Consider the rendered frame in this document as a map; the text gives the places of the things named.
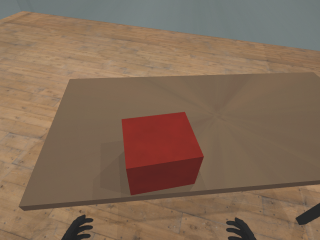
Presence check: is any carton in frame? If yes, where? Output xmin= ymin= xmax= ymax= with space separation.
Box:
xmin=121 ymin=112 xmax=204 ymax=195

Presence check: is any robot right hand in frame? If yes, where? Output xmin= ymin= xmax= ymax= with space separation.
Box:
xmin=226 ymin=217 xmax=257 ymax=240

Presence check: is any robot left hand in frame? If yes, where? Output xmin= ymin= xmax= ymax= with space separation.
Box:
xmin=61 ymin=214 xmax=93 ymax=240

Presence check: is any table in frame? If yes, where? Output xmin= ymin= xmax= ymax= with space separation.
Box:
xmin=18 ymin=72 xmax=320 ymax=225

